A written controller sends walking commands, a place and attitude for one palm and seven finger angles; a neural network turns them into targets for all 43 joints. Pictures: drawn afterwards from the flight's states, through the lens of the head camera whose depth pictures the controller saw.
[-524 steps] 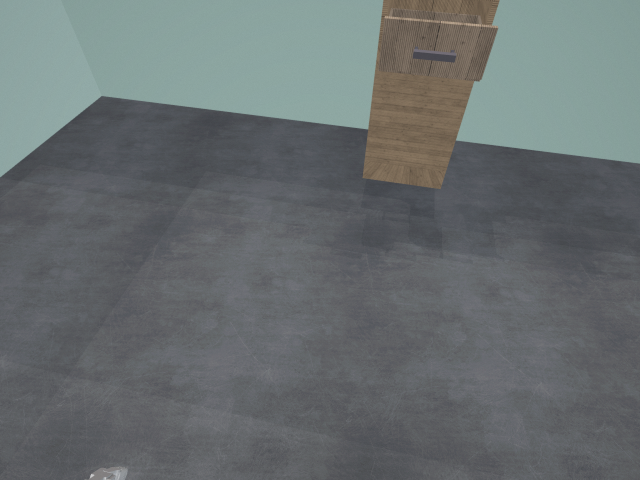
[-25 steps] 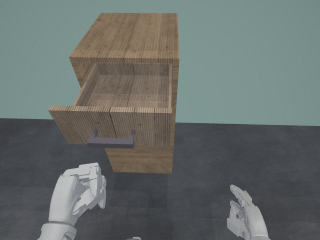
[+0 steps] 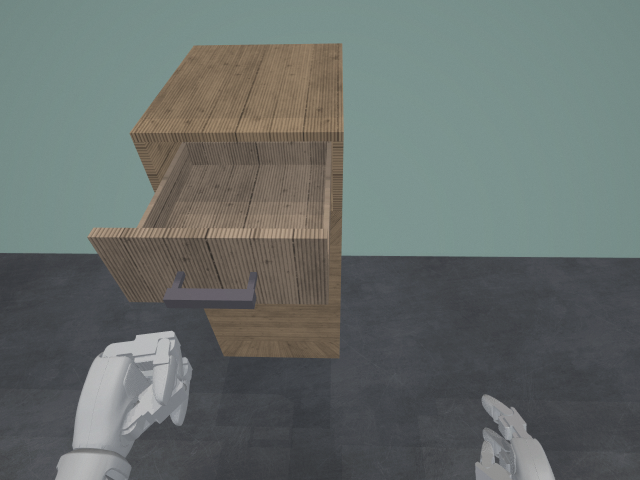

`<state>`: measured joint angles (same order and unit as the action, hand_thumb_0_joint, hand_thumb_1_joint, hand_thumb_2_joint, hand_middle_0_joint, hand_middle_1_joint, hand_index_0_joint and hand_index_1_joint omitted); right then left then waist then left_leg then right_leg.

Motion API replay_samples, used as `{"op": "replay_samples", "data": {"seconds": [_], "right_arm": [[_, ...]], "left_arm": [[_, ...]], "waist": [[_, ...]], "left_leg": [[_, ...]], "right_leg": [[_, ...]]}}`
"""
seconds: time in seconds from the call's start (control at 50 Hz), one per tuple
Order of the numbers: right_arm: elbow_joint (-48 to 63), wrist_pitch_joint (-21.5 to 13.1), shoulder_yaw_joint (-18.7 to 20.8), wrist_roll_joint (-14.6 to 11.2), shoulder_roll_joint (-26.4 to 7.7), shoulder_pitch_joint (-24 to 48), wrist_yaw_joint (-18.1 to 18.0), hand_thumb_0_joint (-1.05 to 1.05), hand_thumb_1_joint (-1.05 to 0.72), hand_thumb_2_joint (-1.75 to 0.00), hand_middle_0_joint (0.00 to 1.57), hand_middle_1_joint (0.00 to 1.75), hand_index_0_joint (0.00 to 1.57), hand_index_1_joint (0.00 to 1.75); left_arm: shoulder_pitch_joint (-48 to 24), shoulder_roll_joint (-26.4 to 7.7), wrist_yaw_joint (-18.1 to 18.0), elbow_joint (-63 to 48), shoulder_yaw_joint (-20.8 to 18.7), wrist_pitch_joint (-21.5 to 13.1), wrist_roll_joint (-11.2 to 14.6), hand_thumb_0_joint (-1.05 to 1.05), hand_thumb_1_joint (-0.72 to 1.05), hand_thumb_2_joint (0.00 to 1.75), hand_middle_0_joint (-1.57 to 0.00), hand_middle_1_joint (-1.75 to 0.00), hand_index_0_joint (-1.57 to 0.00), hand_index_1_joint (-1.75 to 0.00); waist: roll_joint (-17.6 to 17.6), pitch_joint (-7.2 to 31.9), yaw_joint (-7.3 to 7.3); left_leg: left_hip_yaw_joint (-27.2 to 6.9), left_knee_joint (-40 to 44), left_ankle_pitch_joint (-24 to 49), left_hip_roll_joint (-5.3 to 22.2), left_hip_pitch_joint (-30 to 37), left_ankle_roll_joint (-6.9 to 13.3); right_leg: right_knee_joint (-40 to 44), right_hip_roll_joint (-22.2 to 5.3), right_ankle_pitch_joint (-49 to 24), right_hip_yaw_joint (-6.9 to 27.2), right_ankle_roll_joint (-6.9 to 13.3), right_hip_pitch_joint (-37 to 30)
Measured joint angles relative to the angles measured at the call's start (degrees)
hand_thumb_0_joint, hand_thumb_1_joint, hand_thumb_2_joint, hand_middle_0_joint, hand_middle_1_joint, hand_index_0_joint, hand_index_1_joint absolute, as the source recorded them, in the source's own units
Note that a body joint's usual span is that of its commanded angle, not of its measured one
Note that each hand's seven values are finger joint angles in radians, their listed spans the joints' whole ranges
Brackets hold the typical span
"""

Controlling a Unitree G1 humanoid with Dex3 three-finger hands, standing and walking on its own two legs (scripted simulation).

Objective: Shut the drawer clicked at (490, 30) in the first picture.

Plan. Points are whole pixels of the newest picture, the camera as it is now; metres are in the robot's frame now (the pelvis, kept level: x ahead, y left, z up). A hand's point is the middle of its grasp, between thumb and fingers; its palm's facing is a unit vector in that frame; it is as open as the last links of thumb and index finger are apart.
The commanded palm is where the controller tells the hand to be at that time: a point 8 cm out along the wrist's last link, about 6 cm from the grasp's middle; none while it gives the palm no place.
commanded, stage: raise the hand and make a fist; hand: left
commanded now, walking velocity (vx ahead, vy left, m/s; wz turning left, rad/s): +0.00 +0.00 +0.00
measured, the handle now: (213, 288) +0.39 +0.19 +0.01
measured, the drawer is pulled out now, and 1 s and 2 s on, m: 0.25 0.25 0.25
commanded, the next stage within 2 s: bring the fist close to the handle in 0.06 s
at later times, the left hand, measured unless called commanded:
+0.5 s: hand (196, 373) +0.22 +0.15 +0.08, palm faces +0.01 -1.00 -0.03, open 3.2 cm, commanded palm +0.20 +0.21 +0.08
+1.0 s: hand (219, 357) +0.27 +0.15 +0.03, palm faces +0.00 -1.00 -0.02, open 3.2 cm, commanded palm +0.25 +0.21 +0.03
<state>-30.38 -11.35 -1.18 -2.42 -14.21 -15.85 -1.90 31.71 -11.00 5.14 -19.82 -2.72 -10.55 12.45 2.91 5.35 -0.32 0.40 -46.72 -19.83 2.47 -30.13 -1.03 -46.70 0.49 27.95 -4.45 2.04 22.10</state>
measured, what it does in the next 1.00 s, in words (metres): stands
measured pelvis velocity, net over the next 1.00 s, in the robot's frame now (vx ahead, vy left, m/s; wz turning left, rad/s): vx -0.01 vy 0.01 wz -0.02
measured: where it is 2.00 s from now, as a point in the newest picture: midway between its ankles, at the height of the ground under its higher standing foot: outside the picture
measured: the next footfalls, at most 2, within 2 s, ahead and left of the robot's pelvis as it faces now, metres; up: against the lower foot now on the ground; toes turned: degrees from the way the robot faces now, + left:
none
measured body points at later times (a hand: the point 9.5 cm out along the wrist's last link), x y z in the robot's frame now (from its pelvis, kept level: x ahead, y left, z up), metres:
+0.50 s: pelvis +0.00 +0.00 +0.00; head +0.02 -0.01 +0.44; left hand +0.21 +0.21 +0.08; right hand +0.18 -0.23 -0.08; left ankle +0.04 +0.13 -0.70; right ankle -0.04 -0.09 -0.70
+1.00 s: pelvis -0.01 +0.01 -0.03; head +0.04 +0.01 +0.42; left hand +0.26 +0.20 +0.03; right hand +0.15 -0.23 -0.12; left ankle +0.04 +0.13 -0.70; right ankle -0.04 -0.09 -0.70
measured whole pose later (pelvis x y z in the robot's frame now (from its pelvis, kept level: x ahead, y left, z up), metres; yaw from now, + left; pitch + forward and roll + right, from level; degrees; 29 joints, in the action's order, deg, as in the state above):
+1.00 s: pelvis -0.01 +0.01 -0.03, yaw -1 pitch +11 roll -1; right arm -31.8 -6.4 -0.8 -0.6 -13.5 -13.2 -1.1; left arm 10.7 -9.1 3.8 5.0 -2.6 -19.7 10.0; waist 1.6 6.4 1.4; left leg 1.2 -57.2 -23.2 2.6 -45.5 -0.2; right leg -57.8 0.1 31.5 -3.4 1.4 37.8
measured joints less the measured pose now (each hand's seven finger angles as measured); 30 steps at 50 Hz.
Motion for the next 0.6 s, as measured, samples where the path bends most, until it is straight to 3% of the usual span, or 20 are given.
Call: {"op": "replay_samples", "data": {"seconds": [0.16,0.3,0.6], "right_arm": [[-0.65,-1.32,-0.10,-0.15,0.15,0.98,-0.24,0.02,-0.90,-0.90,0.20,0.30,0.20,0.30],[-0.46,-0.84,-0.51,0.15,0.70,1.83,-0.23,0.02,-0.90,-0.90,0.21,0.30,0.20,0.30],[-0.97,0.88,-0.01,0.96,0.17,1.65,0.18,0.01,-0.90,-0.90,0.21,0.30,0.20,0.30]], "left_arm": [[-1.02,0.71,2.30,1.31,0.37,-0.23,0.62,0.01,0.90,0.90,-1.40,-1.60,-1.40,-1.60],[-2.74,0.94,2.14,4.21,-0.03,-0.62,0.28,0.01,0.90,0.90,-1.40,-1.60,-1.40,-1.60],[-10.10,1.43,1.25,12.70,0.27,-4.61,-0.82,0.01,0.90,0.90,-1.40,-1.60,-1.40,-1.60]], "waist": [[0.40,0.05,-0.37],[-0.09,-0.24,-0.39],[-0.69,-0.41,0.87]], "left_leg": [[-0.13,0.68,0.14,-0.21,0.54,-0.01],[-0.10,0.67,0.16,-0.32,0.04,-0.05],[0.24,-3.42,-1.32,-0.30,-5.69,0.39]], "right_leg": [[0.63,-0.16,-0.06,-0.14,-0.01,-0.58],[0.42,-0.26,0.05,-0.12,0.01,-0.01],[-3.64,-0.45,1.42,0.30,-0.35,5.74]]}}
